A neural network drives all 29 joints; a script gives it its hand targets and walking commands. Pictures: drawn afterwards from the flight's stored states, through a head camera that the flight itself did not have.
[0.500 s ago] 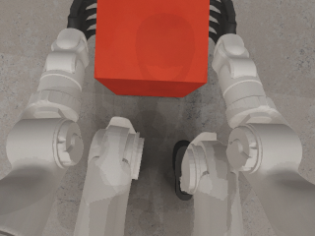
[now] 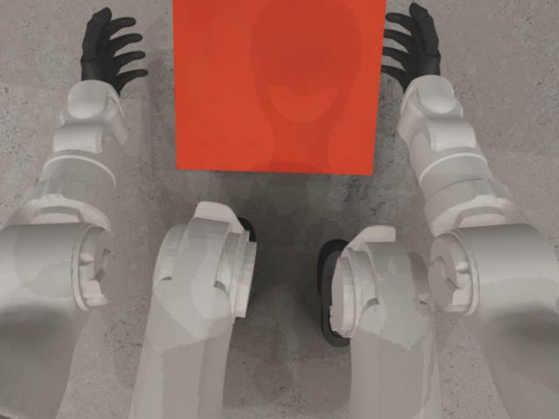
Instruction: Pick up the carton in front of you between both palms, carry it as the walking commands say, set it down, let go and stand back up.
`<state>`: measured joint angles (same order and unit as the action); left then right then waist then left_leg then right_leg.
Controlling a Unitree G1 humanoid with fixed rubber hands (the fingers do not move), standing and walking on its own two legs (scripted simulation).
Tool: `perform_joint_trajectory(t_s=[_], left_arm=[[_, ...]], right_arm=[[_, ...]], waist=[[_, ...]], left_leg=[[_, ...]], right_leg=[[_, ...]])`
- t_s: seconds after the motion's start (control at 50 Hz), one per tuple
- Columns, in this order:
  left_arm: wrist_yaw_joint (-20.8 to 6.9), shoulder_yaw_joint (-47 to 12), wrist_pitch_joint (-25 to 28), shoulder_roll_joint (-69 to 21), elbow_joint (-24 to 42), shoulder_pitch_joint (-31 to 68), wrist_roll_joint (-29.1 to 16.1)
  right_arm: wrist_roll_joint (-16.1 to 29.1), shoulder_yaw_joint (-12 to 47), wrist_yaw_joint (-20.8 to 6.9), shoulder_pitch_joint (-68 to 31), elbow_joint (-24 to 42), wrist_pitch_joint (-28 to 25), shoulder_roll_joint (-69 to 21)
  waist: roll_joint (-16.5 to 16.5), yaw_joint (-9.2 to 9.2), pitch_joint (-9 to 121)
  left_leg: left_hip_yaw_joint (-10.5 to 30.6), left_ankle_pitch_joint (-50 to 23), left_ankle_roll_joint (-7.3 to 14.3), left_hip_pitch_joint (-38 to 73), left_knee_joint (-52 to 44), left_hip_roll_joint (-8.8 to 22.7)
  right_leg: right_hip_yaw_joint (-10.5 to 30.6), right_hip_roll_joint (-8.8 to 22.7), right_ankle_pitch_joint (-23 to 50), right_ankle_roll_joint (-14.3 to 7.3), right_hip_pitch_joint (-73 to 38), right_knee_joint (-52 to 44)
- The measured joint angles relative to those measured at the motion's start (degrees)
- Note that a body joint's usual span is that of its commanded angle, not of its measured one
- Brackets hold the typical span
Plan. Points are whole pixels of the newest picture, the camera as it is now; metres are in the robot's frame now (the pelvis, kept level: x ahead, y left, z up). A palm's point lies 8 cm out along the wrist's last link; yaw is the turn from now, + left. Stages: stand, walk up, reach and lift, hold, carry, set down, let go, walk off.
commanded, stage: set down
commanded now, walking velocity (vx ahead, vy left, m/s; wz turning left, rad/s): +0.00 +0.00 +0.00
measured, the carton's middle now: (277, 92) +0.47 +0.07 -0.25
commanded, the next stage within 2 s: let go in 1.12 s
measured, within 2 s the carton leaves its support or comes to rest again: neither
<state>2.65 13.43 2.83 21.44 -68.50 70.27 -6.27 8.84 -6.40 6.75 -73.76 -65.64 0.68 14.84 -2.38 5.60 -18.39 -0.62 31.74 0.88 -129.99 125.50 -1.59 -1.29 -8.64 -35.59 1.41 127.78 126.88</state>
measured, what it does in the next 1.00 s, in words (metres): rises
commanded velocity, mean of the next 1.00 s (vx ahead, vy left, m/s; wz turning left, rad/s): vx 0.00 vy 0.00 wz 0.00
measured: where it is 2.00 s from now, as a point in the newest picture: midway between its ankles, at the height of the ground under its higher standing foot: (282, 299)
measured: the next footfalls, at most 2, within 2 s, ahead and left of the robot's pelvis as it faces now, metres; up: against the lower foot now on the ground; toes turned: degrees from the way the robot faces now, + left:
none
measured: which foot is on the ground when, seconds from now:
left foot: down 0.00-1.00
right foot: down 0.00-1.00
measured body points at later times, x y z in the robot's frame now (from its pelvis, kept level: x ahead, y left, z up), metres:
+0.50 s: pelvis +0.01 +0.01 +0.08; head +0.32 +0.05 +0.40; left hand +0.47 +0.29 -0.05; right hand +0.53 -0.10 -0.05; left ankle +0.11 +0.11 -0.34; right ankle +0.10 -0.10 -0.34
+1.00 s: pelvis +0.04 +0.00 +0.22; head +0.32 +0.04 +0.56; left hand +0.47 +0.30 +0.10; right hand +0.53 -0.11 +0.09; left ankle +0.11 +0.11 -0.34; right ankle +0.10 -0.10 -0.34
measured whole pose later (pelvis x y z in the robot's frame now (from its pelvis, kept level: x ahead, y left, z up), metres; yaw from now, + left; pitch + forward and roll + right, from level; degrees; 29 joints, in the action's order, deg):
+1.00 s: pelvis +0.04 +0.00 +0.22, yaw +3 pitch +44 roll -2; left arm -4.6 18.2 -5.9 18.0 -45.5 50.6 -2.6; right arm -0.4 -13.5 6.0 -52.6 -44.2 7.8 8.1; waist -2.1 3.7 4.9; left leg 2.2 24.3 0.5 -100.8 81.0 -4.1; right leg 1.4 -5.4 -28.3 0.3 98.0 82.1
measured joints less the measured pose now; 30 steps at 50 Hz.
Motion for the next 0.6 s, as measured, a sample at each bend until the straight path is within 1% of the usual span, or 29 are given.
perform_joint_trajectory(t_s=[0.04,0.08,0.14,0.18,0.26,0.32,0.38,0.44,0.5,0.54,0.6], left_arm=[[-0.4,-1.9,0.4,1.8,3.0,-1.2,-3.1],[-0.9,-3.1,-0.2,3.1,5.6,-1.5,-5.6],[-1.5,-4.3,-1.9,3.7,9.2,-1.2,-7.7],[-1.6,-4.6,-3.2,2.9,11.6,-1.0,-8.1],[-0.9,-3.9,-5.6,0.2,15.7,-2.7,-6.2],[-0.4,-2.5,-6.9,-2.0,16.2,-5.1,-3.2],[-0.1,-0.7,-7.2,-3.7,17.0,-7.3,0.3],[-0.1,0.9,-7.3,-4.3,17.4,-9.3,2.1],[-1.0,1.5,-7.4,-3.9,17.7,-10.4,2.2],[-1.7,1.8,-7.7,-3.2,18.3,-10.7,1.8],[-2.6,1.5,-8.0,-2.3,19.9,-10.8,1.3]], right_arm=[[1.4,1.1,0.1,1.3,2.6,-0.1,0.7],[2.0,1.7,0.2,2.5,5.9,0.2,0.9],[2.1,2.5,0.9,4.2,10.9,1.4,1.2],[1.0,2.0,1.4,5.1,13.7,2.6,1.0],[-1.1,-0.1,1.9,7.8,18.6,4.8,-0.5],[-2.6,-1.7,1.5,9.3,17.8,5.7,-1.9],[-3.6,-3.7,0.9,10.4,17.3,6.0,-2.8],[-4.5,-4.9,0.5,10.7,15.4,5.7,-3.3],[-5.6,-6.0,0.5,10.9,14.4,5.5,-3.4],[-6.0,-6.2,0.5,11.0,14.2,5.3,-3.6],[-6.6,-6.4,0.3,11.7,15.6,5.3,-3.7]], waist=[[0.5,-0.07,-0.7],[0.9,-0.38,-0.9],[1.8,-0.85,0.0],[2.0,-1.25,1.2],[1.3,-1.81,4.8],[0.3,-2.02,8.8],[-0.5,-1.49,12.3],[-0.8,-1.05,14.9],[-0.6,-0.78,16.6],[-0.4,-0.96,17.2],[-0.2,-1.51,17.7]], left_leg=[[-0.4,0.0,0.3,0.1,0.3,0.0],[-0.6,-0.1,0.6,0.1,0.5,-0.1],[-0.7,-0.5,1.0,-0.2,0.6,-0.6],[-0.7,-0.9,1.1,-0.3,-0.1,-1.1],[-0.3,-1.0,1.1,1.2,-2.5,-1.5],[-0.1,-0.8,1.0,2.8,-5.6,-1.6],[0.4,-1.0,0.8,4.5,-9.1,-1.6],[0.5,-1.5,0.5,6.2,-12.8,-1.7],[0.8,-2.2,0.3,7.6,-16.2,-2.0],[1.0,-2.8,0.2,8.4,-18.3,-2.2],[1.4,-3.5,-0.1,9.5,-21.0,-2.5]], right_leg=[[0.2,0.3,-0.3,0.1,-0.3,0.4],[0.3,0.5,-0.5,0.2,-0.5,0.6],[0.4,1.0,-0.6,0.6,-0.7,0.6],[0.4,1.4,-0.7,0.8,-1.0,0.1],[0.4,1.8,-0.7,0.8,-2.7,-2.6],[0.7,1.8,-0.5,0.6,-4.2,-5.7],[0.8,1.7,0.0,0.4,-5.7,-9.4],[1.2,1.8,0.7,0.2,-7.1,-13.0],[1.4,2.1,1.4,0.0,-8.5,-16.4],[1.4,2.3,1.9,-0.2,-9.3,-18.4],[1.3,2.6,2.6,-0.4,-10.4,-21.1]])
